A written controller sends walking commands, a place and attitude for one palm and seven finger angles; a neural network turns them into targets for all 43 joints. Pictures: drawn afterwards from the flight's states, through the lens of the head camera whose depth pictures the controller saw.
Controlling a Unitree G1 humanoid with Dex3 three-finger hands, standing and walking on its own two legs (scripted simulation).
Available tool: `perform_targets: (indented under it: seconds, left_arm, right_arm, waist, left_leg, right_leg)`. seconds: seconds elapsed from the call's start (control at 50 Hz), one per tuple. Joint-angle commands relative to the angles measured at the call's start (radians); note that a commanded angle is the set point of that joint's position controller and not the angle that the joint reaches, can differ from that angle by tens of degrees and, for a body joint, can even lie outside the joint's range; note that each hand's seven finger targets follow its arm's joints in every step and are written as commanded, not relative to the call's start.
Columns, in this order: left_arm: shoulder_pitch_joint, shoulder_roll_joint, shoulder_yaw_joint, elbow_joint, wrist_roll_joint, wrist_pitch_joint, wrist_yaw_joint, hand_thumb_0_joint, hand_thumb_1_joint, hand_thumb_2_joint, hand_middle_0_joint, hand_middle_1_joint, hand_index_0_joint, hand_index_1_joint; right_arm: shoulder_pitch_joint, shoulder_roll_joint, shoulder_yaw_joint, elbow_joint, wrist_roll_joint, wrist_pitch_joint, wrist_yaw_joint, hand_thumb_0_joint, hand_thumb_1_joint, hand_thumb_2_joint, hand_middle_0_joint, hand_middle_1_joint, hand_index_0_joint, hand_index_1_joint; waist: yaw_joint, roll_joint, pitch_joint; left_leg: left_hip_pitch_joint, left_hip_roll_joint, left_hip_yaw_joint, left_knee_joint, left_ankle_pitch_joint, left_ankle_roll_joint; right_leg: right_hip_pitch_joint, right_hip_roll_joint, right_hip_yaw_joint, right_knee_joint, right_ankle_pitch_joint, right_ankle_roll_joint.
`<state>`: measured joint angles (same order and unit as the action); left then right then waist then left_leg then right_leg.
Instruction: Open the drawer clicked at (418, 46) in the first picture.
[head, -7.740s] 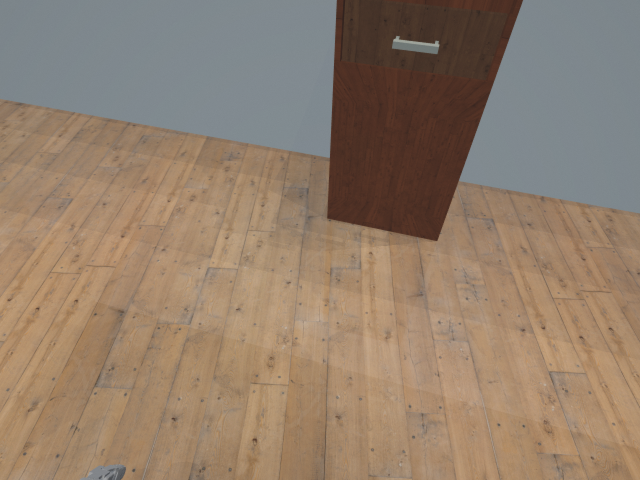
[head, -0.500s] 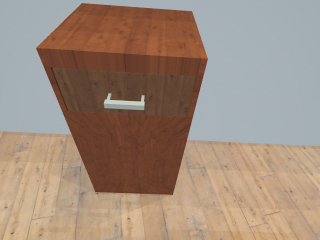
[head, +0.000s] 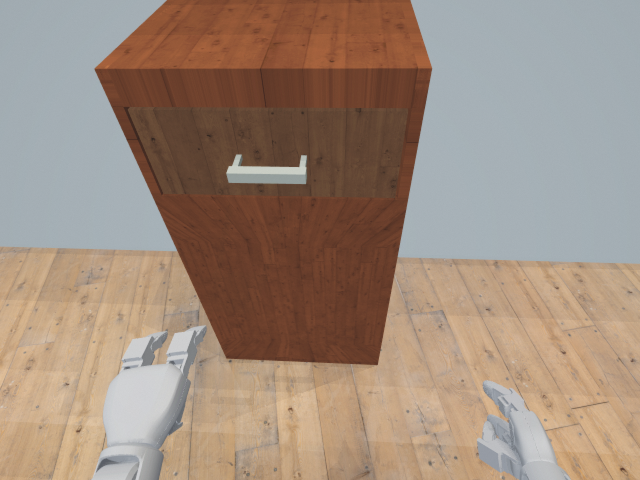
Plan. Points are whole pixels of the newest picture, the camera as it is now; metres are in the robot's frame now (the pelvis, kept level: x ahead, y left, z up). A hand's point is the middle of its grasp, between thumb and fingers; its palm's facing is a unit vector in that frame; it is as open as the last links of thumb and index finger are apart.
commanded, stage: raise the hand with hooked fingers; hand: left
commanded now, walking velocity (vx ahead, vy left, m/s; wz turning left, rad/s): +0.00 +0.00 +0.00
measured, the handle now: (269, 167) +0.58 +0.16 +0.08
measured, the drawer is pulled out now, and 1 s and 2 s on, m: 0.00 0.00 0.00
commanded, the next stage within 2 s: move the hooked fingers above the handle in 1.50 s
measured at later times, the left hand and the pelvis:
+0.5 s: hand (155, 313) +0.28 +0.24 +0.07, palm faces +0.04 -0.09 -0.99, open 11.4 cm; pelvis +0.07 +0.00 +0.02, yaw +2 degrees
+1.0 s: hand (141, 210) +0.36 +0.26 +0.17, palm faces +0.13 -0.05 -0.99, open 13.7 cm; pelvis +0.08 +0.00 +0.04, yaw +4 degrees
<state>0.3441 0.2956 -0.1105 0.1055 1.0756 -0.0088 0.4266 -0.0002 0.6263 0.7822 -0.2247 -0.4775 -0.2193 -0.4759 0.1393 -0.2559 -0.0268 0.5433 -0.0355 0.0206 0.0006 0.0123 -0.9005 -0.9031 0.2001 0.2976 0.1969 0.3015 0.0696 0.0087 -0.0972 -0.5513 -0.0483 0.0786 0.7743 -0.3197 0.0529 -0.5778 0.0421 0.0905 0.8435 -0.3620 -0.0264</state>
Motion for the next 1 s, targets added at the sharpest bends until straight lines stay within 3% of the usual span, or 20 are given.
perform_targets:
  seconds: [0.0,0.02,0.04,0.1,0.12,0.14,0.2,0.3,0.36,0.44,0.5,0.56,0.7,0.78,0.84,0.86,0.92,0.98]
  left_arm:
    - [-0.215,0.240,0.164,-0.314,0.010,-0.008,0.069,0.000,0.410,0.690,-0.235,-0.615,-0.235,-0.615]
    - [-0.247,0.253,0.168,-0.341,0.006,-0.019,0.071,0.000,0.387,0.680,-0.237,-0.630,-0.237,-0.630]
    - [-0.294,0.267,0.171,-0.371,0.003,-0.028,0.070,0.000,0.363,0.670,-0.238,-0.645,-0.238,-0.645]
    - [-0.291,0.244,0.136,-0.358,-0.015,-0.031,0.050,0.000,0.293,0.640,-0.243,-0.690,-0.243,-0.690]
    - [-0.281,0.244,0.134,-0.348,-0.024,-0.021,0.035,0.000,0.270,0.630,-0.245,-0.705,-0.245,-0.705]
    - [-0.254,0.222,0.119,-0.339,-0.038,-0.003,0.014,0.000,0.247,0.620,-0.247,-0.720,-0.247,-0.720]
    - [-0.198,0.215,0.099,-0.322,-0.071,0.042,-0.064,0.000,0.177,0.590,-0.252,-0.765,-0.252,-0.765]
    - [-0.106,0.266,0.152,-0.374,-0.092,0.032,-0.161,0.000,0.060,0.540,-0.260,-0.840,-0.260,-0.840]
    - [-0.140,0.315,0.204,-0.432,-0.083,0.010,-0.162,0.000,-0.010,0.510,-0.265,-0.885,-0.265,-0.885]
    - [-0.176,0.334,0.244,-0.480,-0.095,0.002,-0.150,0.000,-0.103,0.470,-0.272,-0.945,-0.272,-0.945]
    - [-0.205,0.317,0.225,-0.484,-0.121,0.012,-0.157,0.000,-0.173,0.440,-0.277,-0.990,-0.277,-0.990]
    - [-0.256,0.319,0.204,-0.489,-0.134,0.035,-0.187,0.000,-0.243,0.410,-0.282,-1.035,-0.282,-1.035]
    - [-0.387,0.402,0.230,-0.470,-0.159,0.072,-0.285,0.000,-0.407,0.340,-0.293,-1.140,-0.293,-1.140]
    - [-0.498,0.430,0.235,-0.467,-0.173,0.081,-0.332,0.000,-0.500,0.300,-0.300,-1.200,-0.300,-1.200]
    - [-0.546,0.462,0.259,-0.446,-0.186,0.089,-0.365,0.000,-0.500,0.300,-0.300,-1.200,-0.300,-1.200]
    - [-0.570,0.448,0.238,-0.437,-0.189,0.093,-0.377,0.000,-0.500,0.300,-0.300,-1.200,-0.300,-1.200]
    - [-0.636,0.468,0.239,-0.387,-0.205,0.107,-0.416,0.000,-0.500,0.300,-0.300,-1.200,-0.300,-1.200]
    - [-0.734,0.476,0.218,-0.365,-0.207,0.112,-0.459,0.000,-0.500,0.300,-0.300,-1.200,-0.300,-1.200]
  right_arm:
    - [-0.162,-0.071,-0.025,-0.190,-0.016,-0.001,-0.018,0.000,-0.900,-0.900,0.200,0.300,0.200,0.300]
    - [-0.167,-0.069,-0.023,-0.188,-0.022,0.001,-0.023,0.000,-0.900,-0.900,0.200,0.300,0.200,0.300]
    - [-0.170,-0.069,-0.021,-0.176,-0.029,0.001,-0.027,0.000,-0.900,-0.900,0.200,0.300,0.200,0.300]
    - [-0.179,-0.069,-0.011,-0.163,-0.031,0.004,-0.027,0.000,-0.900,-0.900,0.200,0.300,0.200,0.300]
    - [-0.177,-0.070,-0.008,-0.157,-0.030,0.008,-0.024,0.000,-0.900,-0.900,0.200,0.300,0.200,0.300]
    - [-0.186,-0.071,-0.006,-0.154,-0.027,0.011,-0.023,0.000,-0.900,-0.900,0.200,0.300,0.200,0.300]
    - [-0.180,-0.073,0.001,-0.145,-0.014,0.030,-0.022,0.000,-0.900,-0.900,0.200,0.300,0.200,0.300]
    - [-0.170,-0.068,0.015,-0.138,-0.010,0.035,-0.016,0.000,-0.900,-0.900,0.200,0.300,0.200,0.300]
    - [-0.163,-0.071,0.015,-0.130,-0.014,0.041,-0.012,0.000,-0.900,-0.900,0.200,0.300,0.200,0.300]
    - [-0.159,-0.074,0.001,-0.121,-0.013,0.046,-0.007,0.000,-0.900,-0.900,0.200,0.300,0.200,0.300]
    - [-0.154,-0.076,-0.009,-0.106,-0.003,0.052,-0.008,0.000,-0.900,-0.900,0.200,0.300,0.200,0.300]
    - [-0.153,-0.082,-0.014,-0.096,0.005,0.059,-0.008,0.000,-0.900,-0.900,0.200,0.300,0.200,0.300]
    - [-0.164,-0.093,-0.007,-0.091,0.018,0.088,-0.015,0.000,-0.900,-0.900,0.200,0.300,0.200,0.300]
    - [-0.169,-0.092,-0.002,-0.088,0.028,0.104,-0.014,0.000,-0.900,-0.900,0.200,0.300,0.200,0.300]
    - [-0.180,-0.096,0.000,-0.091,0.035,0.109,-0.008,0.000,-0.900,-0.900,0.200,0.300,0.200,0.300]
    - [-0.174,-0.093,0.004,-0.087,0.034,0.113,-0.007,0.000,-0.900,-0.900,0.200,0.300,0.200,0.300]
    - [-0.178,-0.099,0.006,-0.085,0.040,0.124,-0.010,0.000,-0.900,-0.900,0.200,0.300,0.200,0.300]
    - [-0.184,-0.103,0.011,-0.083,0.048,0.130,-0.009,0.000,-0.900,-0.900,0.200,0.300,0.200,0.300]
  waist:
    - [0.000,-0.011,-0.104]
    - [-0.009,0.009,-0.113]
    - [-0.026,-0.009,-0.102]
    - [-0.029,0.109,-0.115]
    - [-0.028,0.111,-0.122]
    - [-0.025,0.111,-0.122]
    - [-0.012,0.035,-0.119]
    - [0.026,-0.019,-0.110]
    - [0.034,0.025,-0.133]
    - [0.038,0.031,-0.175]
    - [0.026,0.016,-0.193]
    - [0.019,0.021,-0.188]
    - [0.025,-0.008,-0.173]
    - [0.019,0.028,-0.178]
    - [0.024,0.040,-0.190]
    - [0.020,0.042,-0.196]
    - [0.012,-0.001,-0.160]
    - [0.001,0.016,-0.142]
  left_leg:
    - [0.133,-0.001,-0.117,-0.094,-0.153,-0.008]
    - [0.160,-0.003,-0.120,-0.078,-0.129,-0.007]
    - [0.184,-0.004,-0.135,-0.060,-0.114,-0.005]
    - [0.228,0.000,-0.133,-0.077,-0.039,-0.010]
    - [0.230,0.004,-0.134,-0.090,0.005,-0.012]
    - [0.239,0.005,-0.139,-0.098,0.035,-0.013]
    - [0.233,0.012,-0.128,-0.142,0.125,-0.016]
    - [0.251,0.015,-0.117,-0.187,0.258,-0.018]
    - [0.285,0.019,-0.112,-0.202,0.333,-0.021]
    - [0.329,0.021,-0.113,-0.206,0.412,-0.021]
    - [0.348,0.019,-0.106,-0.213,0.442,-0.020]
    - [0.371,0.021,-0.106,-0.226,0.482,-0.021]
    - [0.389,0.014,-0.099,-0.270,0.520,-0.016]
    - [0.419,0.014,-0.096,-0.287,0.553,-0.018]
    - [0.434,0.014,-0.100,-0.298,0.583,-0.020]
    - [0.439,0.013,-0.096,-0.300,0.591,-0.020]
    - [0.418,0.010,-0.088,-0.323,0.532,-0.019]
    - [0.418,0.012,-0.089,-0.343,0.484,-0.020]
  right_leg:
    - [-0.022,-0.009,0.087,-0.255,-0.283,-0.047]
    - [-0.030,-0.009,0.094,-0.259,-0.259,-0.048]
    - [-0.053,-0.008,0.111,-0.274,-0.261,-0.047]
    - [-0.028,-0.001,0.054,-0.235,-0.122,-0.054]
    - [0.001,0.004,0.033,-0.220,-0.052,-0.054]
    - [0.018,0.007,0.033,-0.224,-0.011,-0.053]
    - [0.132,0.003,0.005,-0.237,0.126,-0.042]
    - [0.254,-0.007,0.012,-0.261,0.285,-0.033]
    - [0.294,-0.010,0.018,-0.267,0.348,-0.034]
    - [0.329,-0.014,0.017,-0.275,0.424,-0.029]
    - [0.355,-0.026,0.008,-0.279,0.480,-0.022]
    - [0.369,-0.031,-0.004,-0.290,0.493,-0.017]
    - [0.441,-0.035,-0.028,-0.324,0.541,-0.007]
    - [0.463,-0.036,-0.038,-0.343,0.556,-0.006]
    - [0.486,-0.030,-0.038,-0.359,0.566,-0.007]
    - [0.494,-0.036,-0.045,-0.358,0.571,-0.005]
    - [0.498,-0.034,-0.052,-0.381,0.552,-0.001]
    - [0.489,-0.033,-0.056,-0.401,0.489,-0.006]
